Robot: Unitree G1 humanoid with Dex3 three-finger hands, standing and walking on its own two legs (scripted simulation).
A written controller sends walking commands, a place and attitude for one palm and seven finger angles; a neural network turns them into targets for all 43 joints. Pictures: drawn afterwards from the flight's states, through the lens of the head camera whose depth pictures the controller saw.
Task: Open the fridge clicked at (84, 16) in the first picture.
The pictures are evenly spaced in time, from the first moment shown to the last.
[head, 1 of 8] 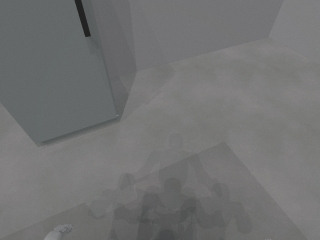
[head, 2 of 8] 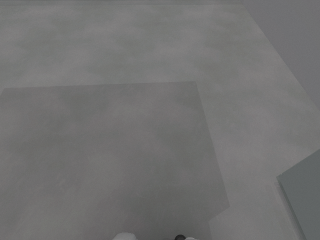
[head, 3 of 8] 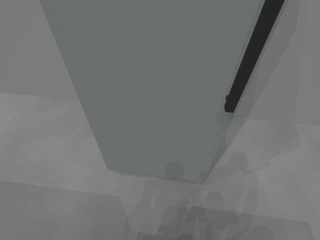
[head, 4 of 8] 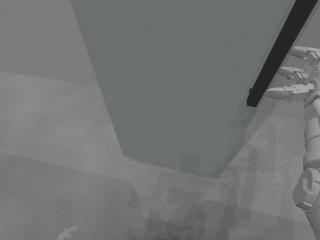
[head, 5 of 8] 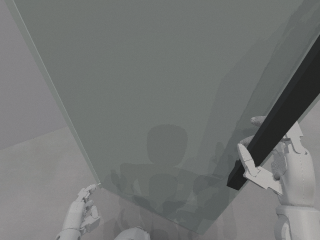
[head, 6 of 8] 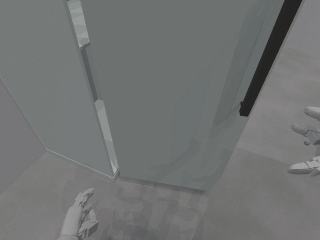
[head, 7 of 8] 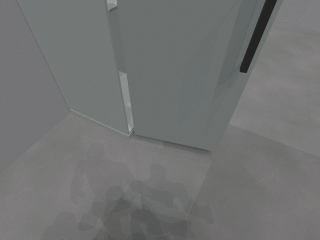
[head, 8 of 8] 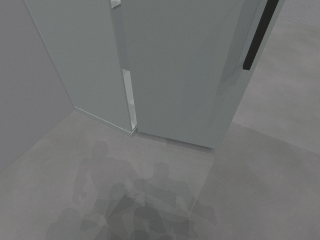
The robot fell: no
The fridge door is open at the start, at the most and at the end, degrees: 0 89 76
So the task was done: yes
